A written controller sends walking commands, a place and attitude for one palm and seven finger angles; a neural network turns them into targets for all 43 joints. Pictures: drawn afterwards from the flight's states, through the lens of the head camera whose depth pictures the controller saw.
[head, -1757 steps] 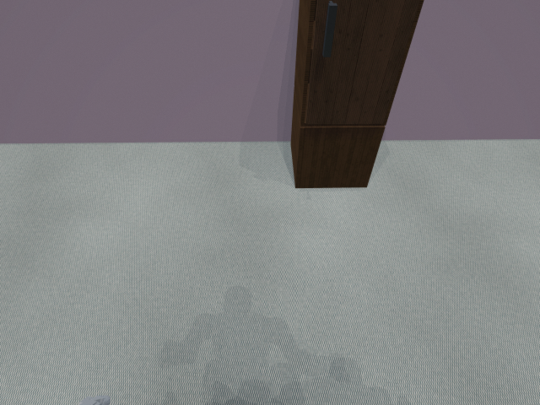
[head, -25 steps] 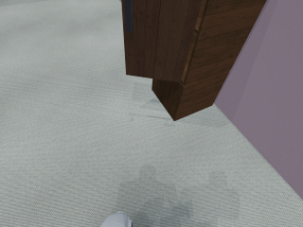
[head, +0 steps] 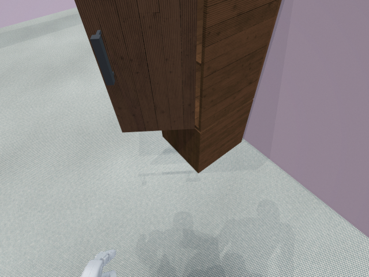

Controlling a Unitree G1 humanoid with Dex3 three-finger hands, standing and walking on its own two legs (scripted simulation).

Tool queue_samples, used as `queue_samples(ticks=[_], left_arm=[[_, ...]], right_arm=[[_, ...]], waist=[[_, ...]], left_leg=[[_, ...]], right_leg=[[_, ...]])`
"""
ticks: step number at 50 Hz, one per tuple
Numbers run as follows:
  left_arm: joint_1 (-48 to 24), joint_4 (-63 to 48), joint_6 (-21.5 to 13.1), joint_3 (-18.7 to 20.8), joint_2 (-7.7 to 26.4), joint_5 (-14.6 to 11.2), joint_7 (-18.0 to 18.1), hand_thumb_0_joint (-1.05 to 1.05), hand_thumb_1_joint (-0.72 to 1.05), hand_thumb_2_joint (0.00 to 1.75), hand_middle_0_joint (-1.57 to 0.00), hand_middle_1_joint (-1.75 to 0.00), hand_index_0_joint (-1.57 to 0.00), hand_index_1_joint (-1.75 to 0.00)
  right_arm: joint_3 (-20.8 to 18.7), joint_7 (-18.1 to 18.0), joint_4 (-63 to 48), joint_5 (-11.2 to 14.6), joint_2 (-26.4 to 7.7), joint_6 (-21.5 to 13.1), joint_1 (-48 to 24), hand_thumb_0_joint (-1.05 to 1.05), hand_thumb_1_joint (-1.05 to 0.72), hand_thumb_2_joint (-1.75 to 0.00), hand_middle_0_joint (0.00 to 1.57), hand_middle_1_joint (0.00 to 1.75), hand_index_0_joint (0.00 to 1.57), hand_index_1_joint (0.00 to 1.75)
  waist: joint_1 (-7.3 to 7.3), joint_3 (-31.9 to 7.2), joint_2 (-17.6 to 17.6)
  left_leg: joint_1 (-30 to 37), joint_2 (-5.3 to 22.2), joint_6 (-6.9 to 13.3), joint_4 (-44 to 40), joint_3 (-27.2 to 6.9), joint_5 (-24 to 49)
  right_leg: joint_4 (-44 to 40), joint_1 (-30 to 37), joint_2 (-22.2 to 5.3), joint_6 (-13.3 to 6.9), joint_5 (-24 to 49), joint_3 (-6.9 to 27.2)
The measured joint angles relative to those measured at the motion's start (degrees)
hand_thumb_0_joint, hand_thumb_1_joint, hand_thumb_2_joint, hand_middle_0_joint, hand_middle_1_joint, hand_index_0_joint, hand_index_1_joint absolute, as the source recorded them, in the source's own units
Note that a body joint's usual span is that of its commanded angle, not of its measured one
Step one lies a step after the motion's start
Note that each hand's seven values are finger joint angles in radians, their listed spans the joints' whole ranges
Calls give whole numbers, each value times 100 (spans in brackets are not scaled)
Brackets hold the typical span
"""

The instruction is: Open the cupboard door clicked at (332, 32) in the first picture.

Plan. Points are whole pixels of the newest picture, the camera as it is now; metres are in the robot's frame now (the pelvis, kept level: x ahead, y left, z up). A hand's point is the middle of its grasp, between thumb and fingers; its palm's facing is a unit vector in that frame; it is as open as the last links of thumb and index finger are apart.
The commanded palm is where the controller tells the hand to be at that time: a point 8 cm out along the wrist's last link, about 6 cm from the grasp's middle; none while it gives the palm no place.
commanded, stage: take the last steps up to it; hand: left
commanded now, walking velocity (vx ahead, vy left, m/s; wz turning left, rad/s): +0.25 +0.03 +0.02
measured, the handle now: (105, 58) +0.75 +0.27 +0.07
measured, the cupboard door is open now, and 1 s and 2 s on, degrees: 54 54 54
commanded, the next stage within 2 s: come to a stop and stand still in 0.26 s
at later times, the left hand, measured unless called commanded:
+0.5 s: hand out of the picture +0.14 +0.22 -0.18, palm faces +0.07 -0.99 -0.15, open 7.3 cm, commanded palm none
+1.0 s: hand (118, 243) +0.23 +0.18 -0.16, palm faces +0.02 -0.97 -0.23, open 7.4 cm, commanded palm none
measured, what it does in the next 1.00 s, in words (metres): walks ahead: left foot, then right foot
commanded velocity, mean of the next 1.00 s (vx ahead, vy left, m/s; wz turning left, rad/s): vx -0.03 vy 0.02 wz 0.00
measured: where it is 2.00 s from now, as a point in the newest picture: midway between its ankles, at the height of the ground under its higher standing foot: outside the picture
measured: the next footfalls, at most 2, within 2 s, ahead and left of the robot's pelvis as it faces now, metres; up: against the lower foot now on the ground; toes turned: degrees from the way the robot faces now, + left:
left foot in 0.34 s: +0.23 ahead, +0.14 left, +0.00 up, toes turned +7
right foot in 0.76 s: +0.19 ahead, -0.11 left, +0.00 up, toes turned -4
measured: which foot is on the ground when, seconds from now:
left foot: up 0.00-0.32, down 0.34-0.78, up 0.80-1.00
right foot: down 0.00-0.34, up 0.36-0.74, down 0.76-1.00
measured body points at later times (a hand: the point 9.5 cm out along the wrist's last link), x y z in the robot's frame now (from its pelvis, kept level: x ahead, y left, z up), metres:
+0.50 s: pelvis +0.15 +0.05 +0.01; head +0.18 +0.07 +0.45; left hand +0.14 +0.27 -0.17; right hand +0.23 -0.19 -0.13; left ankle +0.19 +0.13 -0.73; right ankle +0.11 -0.08 -0.68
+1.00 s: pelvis +0.16 +0.00 +0.01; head +0.19 -0.01 +0.46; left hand +0.23 +0.23 -0.14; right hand +0.20 -0.25 -0.15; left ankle +0.14 +0.13 -0.70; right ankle +0.15 -0.10 -0.73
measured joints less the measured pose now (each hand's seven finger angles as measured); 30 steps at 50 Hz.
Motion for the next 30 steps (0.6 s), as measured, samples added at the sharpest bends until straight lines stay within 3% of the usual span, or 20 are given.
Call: queue_samples(ticks=[3,5,10,16,19,22,26,30], left_arm=[[190,61,-146,-39,-112,-52,64,0,91,90,-20,-30,-20,-30],[415,133,-181,38,-181,-126,152,-1,92,90,-20,-30,-20,-30],[808,359,-194,139,89,-66,208,-4,97,90,-20,-30,-20,-30],[1342,801,-28,50,143,-48,129,-2,94,90,-20,-30,-20,-30],[1511,928,135,21,150,-71,113,-1,93,90,-20,-30,-20,-30],[1387,958,248,-19,138,-82,144,0,92,90,-20,-30,-19,-30],[1097,785,328,-62,63,-104,175,0,92,90,-20,-30,-19,-30],[882,553,469,-42,30,-63,193,0,92,90,-20,-30,-19,-30]], right_arm=[[-27,28,82,41,-18,145,-162,1,-91,-90,20,30,20,29],[-69,25,21,36,-50,186,-331,1,-91,-90,20,30,20,29],[-136,59,-283,22,-71,171,-824,1,-91,-90,20,30,19,29],[-137,99,-556,11,-244,35,-1343,1,-92,-90,20,30,19,29],[-112,44,-696,-45,-251,-97,-1486,1,-92,-90,20,30,19,29],[-24,-74,-786,-41,-175,-91,-1504,0,-92,-90,20,30,19,29],[112,-188,-652,4,-54,32,-1513,0,-91,-90,20,30,20,29],[27,-244,-584,26,-81,205,-1585,0,-94,-90,21,30,20,30]], waist=[[58,108,24],[102,95,29],[206,-16,-80],[403,-71,-162],[420,-66,-297],[440,-21,-377],[484,47,-350],[429,81,-245]], left_leg=[[-944,13,-53,2211,-529,-318],[-1454,91,-116,2702,-698,-47],[-2018,309,-260,1640,-729,566],[-1549,169,-208,-50,-578,1159],[-1476,52,135,108,-469,1262],[-1303,-33,270,29,-367,1038],[-993,-112,276,-496,-359,1224],[-920,-39,243,-591,-376,1214]], right_leg=[[-68,296,100,-34,-271,-74],[-421,576,164,22,-194,-99],[-1054,1113,198,49,-142,-187],[-793,1488,109,304,-671,-146],[635,1018,-5,238,-1388,57],[2170,217,28,198,-1479,284],[1837,-162,-7,334,-1166,364],[1397,-253,38,375,-1170,369]])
